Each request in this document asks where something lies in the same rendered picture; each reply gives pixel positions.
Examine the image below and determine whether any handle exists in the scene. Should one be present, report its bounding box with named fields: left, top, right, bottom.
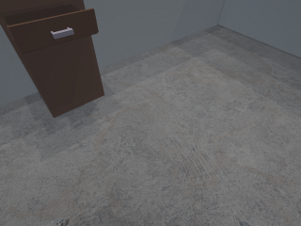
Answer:
left=51, top=27, right=74, bottom=40

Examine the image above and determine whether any cabinet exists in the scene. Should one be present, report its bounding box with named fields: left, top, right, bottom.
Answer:
left=0, top=0, right=104, bottom=118

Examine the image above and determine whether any drawer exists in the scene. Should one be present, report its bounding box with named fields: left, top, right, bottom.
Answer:
left=2, top=4, right=99, bottom=54

